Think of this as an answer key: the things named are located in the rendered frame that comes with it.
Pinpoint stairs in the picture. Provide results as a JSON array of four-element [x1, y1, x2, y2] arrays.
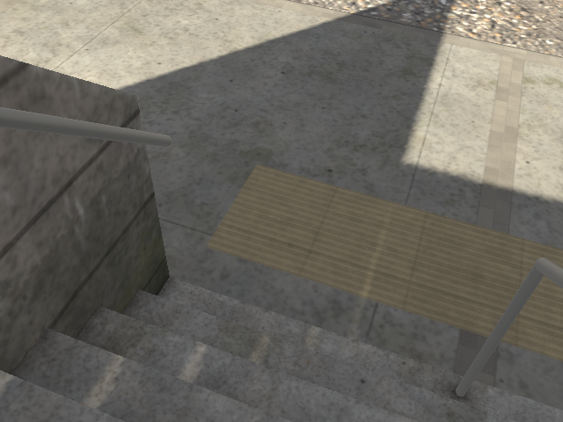
[[0, 277, 563, 422]]

